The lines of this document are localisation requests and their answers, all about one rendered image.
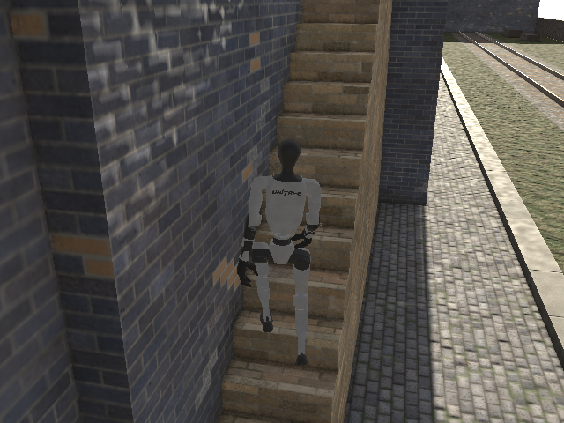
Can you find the left robot upper arm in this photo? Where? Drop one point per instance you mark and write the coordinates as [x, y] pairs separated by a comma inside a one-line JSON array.
[[256, 198]]

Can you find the robot left forearm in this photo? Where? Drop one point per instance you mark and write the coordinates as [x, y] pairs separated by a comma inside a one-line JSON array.
[[247, 241]]

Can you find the robot right thigh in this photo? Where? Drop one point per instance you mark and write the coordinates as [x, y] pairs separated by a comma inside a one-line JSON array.
[[301, 268]]

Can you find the right robot upper arm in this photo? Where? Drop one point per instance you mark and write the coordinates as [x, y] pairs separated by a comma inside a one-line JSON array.
[[314, 201]]

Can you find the robot left shin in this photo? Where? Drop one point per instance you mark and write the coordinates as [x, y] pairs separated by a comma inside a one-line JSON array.
[[263, 293]]

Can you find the right robot hand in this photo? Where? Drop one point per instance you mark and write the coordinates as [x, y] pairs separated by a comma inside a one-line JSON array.
[[301, 236]]

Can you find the robot right forearm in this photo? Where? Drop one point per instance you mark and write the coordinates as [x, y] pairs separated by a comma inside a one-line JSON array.
[[309, 230]]

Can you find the left robot hand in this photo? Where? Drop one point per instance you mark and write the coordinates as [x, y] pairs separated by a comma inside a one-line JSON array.
[[241, 272]]

